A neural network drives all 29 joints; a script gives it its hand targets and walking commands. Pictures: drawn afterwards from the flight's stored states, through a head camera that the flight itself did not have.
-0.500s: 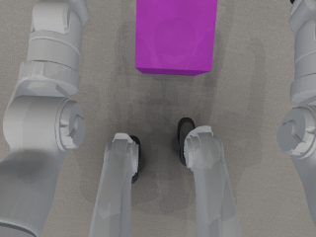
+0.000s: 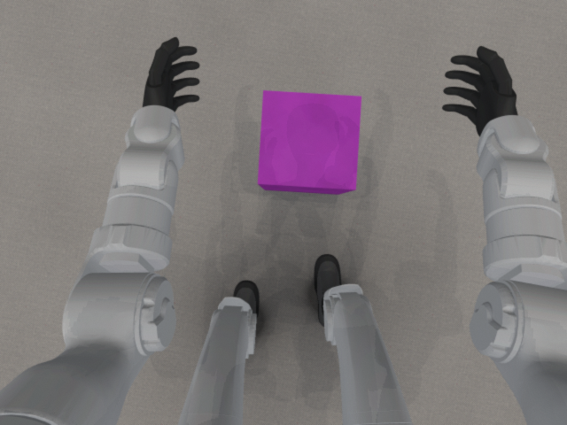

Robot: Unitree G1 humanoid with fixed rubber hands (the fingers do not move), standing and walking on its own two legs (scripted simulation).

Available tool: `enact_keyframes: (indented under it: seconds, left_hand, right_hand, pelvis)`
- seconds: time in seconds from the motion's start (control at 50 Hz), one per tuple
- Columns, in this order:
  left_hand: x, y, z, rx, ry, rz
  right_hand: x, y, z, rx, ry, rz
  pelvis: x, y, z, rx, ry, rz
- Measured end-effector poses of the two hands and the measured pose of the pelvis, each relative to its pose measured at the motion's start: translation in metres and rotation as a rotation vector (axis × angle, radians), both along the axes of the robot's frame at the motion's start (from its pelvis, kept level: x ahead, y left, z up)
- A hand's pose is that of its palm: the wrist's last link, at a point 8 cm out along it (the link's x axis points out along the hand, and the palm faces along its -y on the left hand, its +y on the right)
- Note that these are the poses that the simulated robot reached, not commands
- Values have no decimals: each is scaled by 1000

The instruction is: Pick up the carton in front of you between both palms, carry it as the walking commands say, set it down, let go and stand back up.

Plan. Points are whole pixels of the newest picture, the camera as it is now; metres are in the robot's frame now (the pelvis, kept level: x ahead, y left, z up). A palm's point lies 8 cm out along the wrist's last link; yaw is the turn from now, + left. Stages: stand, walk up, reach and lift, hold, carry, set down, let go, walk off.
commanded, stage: let go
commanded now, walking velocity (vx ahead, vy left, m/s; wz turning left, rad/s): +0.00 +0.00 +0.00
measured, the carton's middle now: (306, 150) +0.51 -0.06 -0.55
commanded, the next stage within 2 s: stand in 1.20 s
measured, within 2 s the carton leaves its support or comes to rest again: neither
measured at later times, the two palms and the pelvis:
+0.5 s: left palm (59, 268) +0.32 +0.21 -0.01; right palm (552, 295) +0.27 -0.24 +0.00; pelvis +0.04 +0.01 +0.08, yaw -2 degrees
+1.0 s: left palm out of the picture +0.24 +0.24 +0.04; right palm out of the picture +0.23 -0.22 +0.04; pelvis +0.07 +0.01 +0.10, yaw -1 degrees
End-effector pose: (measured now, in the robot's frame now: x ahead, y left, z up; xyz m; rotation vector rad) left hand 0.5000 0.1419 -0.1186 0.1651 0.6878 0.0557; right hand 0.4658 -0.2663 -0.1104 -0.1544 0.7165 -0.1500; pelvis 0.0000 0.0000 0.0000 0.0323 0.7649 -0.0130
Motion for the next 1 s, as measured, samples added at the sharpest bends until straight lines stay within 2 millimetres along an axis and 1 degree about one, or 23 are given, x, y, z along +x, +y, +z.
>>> enact_keyframes:
  seconds: [0.06,0.12,0.24,0.34,0.46,0.56,0.64,0.7,0.76,0.86,1.0]
  left_hand:
    - [-27,8,11,15,18,3]
    - [-51,14,24,10,32,2]
    - [-93,30,54,12,45,-10]
    - [-125,43,79,11,46,-20]
    - [-168,60,101,21,62,-29]
    - [-204,75,118,27,77,-30]
    - [-227,84,131,27,84,-27]
    - [-239,90,140,24,80,-25]
    - [-249,92,146,14,81,-29]
    - [-257,96,153,9,79,-24]
    - [-260,97,154,1,92,-8]
  right_hand:
    - [-25,2,9,-6,31,27]
    - [-48,3,23,-11,47,42]
    - [-90,5,55,2,50,50]
    - [-127,12,78,10,51,49]
    - [-176,19,103,10,53,32]
    - [-217,27,119,13,76,24]
    - [-241,33,130,14,98,16]
    - [-251,37,138,15,100,16]
    - [-254,41,143,17,97,23]
    - [-248,44,149,10,85,35]
    - [-237,43,153,-1,76,52]
  pelvis:
    - [7,-1,15,-3,-35,1]
    - [13,-2,28,-6,-80,3]
    - [22,-3,49,-11,-183,0]
    - [28,0,63,-20,-280,-5]
    - [37,4,78,-33,-412,-11]
    - [47,7,88,-45,-526,-15]
    - [55,9,96,-55,-617,-13]
    - [61,11,100,-60,-676,-12]
    - [65,12,103,-63,-725,-10]
    - [69,13,104,-65,-787,-5]
    - [71,12,103,-65,-832,0]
